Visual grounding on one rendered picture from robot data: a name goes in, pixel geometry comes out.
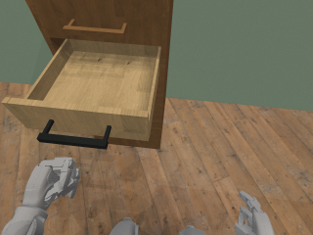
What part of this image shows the robot left thigh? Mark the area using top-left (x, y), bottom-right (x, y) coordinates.
top-left (110, 220), bottom-right (139, 235)

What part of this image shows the left robot hand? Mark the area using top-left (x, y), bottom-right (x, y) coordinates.
top-left (22, 157), bottom-right (81, 211)

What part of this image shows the right robot hand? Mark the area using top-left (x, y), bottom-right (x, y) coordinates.
top-left (235, 190), bottom-right (275, 235)

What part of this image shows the robot left forearm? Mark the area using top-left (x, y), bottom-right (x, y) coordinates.
top-left (1, 205), bottom-right (48, 235)

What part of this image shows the handle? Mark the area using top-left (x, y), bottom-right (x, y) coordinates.
top-left (36, 119), bottom-right (112, 150)
top-left (63, 25), bottom-right (125, 39)

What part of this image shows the left robot shin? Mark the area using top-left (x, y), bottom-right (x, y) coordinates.
top-left (123, 217), bottom-right (133, 221)

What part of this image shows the cabinet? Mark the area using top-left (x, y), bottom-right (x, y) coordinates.
top-left (25, 0), bottom-right (174, 150)

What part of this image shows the drawer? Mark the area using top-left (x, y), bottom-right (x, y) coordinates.
top-left (1, 38), bottom-right (161, 141)

